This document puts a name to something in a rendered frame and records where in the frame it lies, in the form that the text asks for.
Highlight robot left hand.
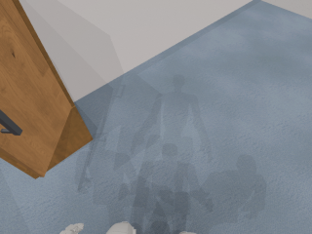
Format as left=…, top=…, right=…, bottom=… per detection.
left=59, top=223, right=84, bottom=234

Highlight handle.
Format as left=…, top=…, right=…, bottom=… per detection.
left=0, top=109, right=22, bottom=136

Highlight cupboard door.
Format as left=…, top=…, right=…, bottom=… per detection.
left=0, top=0, right=72, bottom=177

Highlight left robot thigh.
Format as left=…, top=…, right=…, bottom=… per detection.
left=106, top=222, right=137, bottom=234

